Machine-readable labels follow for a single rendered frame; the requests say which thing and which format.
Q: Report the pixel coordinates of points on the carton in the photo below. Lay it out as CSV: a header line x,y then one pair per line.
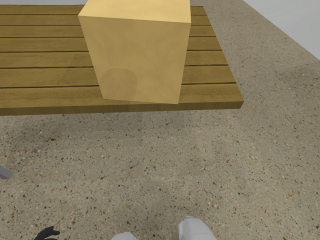
x,y
138,47

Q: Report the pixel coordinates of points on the table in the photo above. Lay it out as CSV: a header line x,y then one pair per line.
x,y
46,67

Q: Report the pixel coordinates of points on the robot left hand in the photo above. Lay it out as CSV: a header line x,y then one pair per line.
x,y
46,233

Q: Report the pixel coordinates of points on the robot right thigh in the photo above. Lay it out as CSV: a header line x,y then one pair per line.
x,y
194,229

